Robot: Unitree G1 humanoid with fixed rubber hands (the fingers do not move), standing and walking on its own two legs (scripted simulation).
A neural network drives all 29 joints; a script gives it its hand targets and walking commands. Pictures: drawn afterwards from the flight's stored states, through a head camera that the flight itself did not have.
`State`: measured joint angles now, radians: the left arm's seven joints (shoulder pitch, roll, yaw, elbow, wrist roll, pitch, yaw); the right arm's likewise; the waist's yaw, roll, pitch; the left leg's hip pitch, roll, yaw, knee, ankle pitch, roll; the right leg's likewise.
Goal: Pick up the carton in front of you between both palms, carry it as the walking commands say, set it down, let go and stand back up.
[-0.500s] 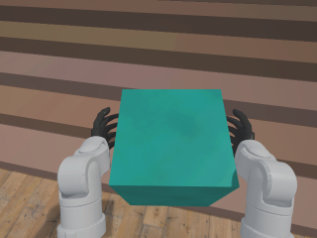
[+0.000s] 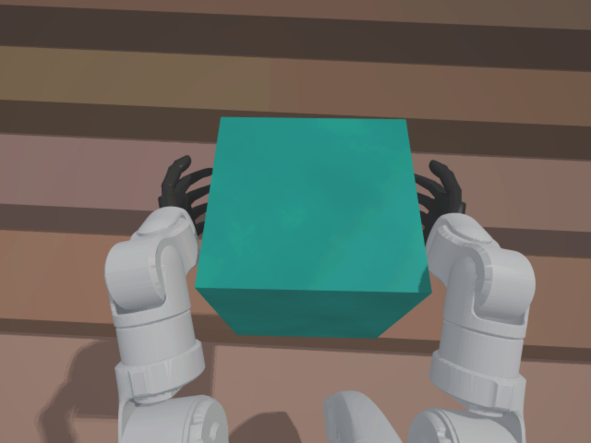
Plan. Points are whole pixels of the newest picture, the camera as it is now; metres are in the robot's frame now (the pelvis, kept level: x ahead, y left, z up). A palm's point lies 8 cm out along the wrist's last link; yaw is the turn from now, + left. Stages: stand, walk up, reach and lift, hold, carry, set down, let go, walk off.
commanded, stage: carry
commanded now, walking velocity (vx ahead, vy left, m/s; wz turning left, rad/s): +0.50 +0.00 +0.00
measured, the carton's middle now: (309, 242) +0.37 -0.03 +0.05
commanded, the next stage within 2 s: none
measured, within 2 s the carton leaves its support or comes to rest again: neither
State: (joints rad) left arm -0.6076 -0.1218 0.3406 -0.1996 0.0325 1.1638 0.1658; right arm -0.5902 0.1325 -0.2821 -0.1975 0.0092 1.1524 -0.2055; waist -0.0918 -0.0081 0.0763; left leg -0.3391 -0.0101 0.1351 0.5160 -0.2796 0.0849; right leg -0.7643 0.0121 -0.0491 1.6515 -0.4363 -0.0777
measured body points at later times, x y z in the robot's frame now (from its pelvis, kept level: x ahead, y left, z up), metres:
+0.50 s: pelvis +0.35 -0.05 +0.14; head +0.40 -0.06 +0.59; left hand +0.70 +0.16 +0.30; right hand +0.74 -0.15 +0.28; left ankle +0.42 +0.06 -0.36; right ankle +0.25 -0.11 -0.60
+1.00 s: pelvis +0.69 -0.07 +0.28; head +0.72 -0.06 +0.73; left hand +1.08 +0.06 +0.44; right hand +1.07 -0.24 +0.45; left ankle +0.56 +0.05 -0.46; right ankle +0.84 -0.19 -0.31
